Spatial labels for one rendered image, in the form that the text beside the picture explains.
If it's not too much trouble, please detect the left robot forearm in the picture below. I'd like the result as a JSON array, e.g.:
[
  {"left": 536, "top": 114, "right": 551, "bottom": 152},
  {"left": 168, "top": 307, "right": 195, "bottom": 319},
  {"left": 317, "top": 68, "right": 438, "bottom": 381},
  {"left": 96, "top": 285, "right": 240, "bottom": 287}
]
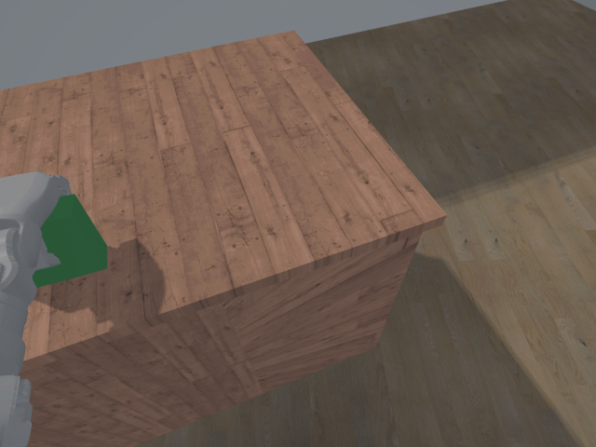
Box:
[{"left": 0, "top": 214, "right": 42, "bottom": 376}]

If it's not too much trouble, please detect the sponge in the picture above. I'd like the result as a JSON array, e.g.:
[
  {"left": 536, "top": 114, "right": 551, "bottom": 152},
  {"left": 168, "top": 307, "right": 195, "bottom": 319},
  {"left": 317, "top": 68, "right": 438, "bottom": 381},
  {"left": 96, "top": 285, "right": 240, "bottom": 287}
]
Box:
[{"left": 33, "top": 194, "right": 107, "bottom": 288}]

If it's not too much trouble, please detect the left robot hand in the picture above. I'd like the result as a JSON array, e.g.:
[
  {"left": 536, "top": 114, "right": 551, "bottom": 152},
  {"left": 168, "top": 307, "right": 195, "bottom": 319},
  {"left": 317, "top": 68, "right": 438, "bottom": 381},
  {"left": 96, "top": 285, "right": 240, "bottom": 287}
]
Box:
[{"left": 0, "top": 171, "right": 72, "bottom": 270}]

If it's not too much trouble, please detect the robot left upper arm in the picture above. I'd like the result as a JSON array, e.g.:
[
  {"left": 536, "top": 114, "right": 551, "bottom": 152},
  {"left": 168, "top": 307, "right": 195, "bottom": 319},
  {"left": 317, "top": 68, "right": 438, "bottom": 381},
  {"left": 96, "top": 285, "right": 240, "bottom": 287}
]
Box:
[{"left": 0, "top": 374, "right": 33, "bottom": 447}]

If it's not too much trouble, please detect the table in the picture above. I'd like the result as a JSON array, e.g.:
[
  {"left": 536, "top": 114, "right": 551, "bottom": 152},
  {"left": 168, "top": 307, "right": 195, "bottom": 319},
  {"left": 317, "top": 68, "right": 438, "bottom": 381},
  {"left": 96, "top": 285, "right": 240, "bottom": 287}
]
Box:
[{"left": 0, "top": 30, "right": 447, "bottom": 447}]

